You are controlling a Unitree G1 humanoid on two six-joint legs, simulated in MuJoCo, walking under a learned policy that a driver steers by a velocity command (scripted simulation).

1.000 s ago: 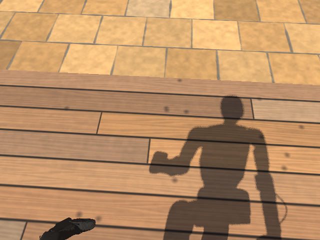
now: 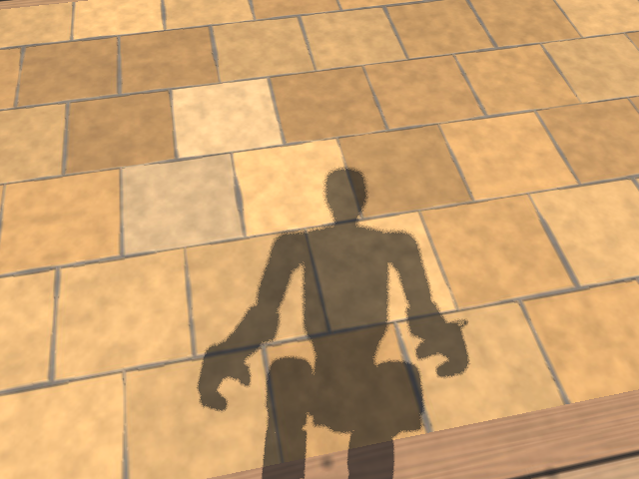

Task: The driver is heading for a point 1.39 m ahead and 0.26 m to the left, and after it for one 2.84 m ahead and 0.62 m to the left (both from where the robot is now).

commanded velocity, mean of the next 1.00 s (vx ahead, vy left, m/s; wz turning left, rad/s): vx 0.04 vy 0.00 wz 0.18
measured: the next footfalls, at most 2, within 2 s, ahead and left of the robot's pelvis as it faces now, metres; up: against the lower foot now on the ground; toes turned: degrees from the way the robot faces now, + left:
left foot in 0.52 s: +0.03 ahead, +0.17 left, +0.00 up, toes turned +15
right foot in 1.14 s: +0.10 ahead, +0.00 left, +0.00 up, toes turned +3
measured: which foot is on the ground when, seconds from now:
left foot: up 0.00-0.50, down 0.52-1.00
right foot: down 0.00-0.50, up 0.52-1.00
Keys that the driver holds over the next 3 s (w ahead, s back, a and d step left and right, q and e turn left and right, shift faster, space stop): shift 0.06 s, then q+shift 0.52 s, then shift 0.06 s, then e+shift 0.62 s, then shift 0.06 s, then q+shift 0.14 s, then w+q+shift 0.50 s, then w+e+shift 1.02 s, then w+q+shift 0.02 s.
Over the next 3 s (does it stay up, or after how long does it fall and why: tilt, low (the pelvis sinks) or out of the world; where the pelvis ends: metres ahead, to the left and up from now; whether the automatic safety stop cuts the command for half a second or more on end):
stays up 1.26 0.44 0.02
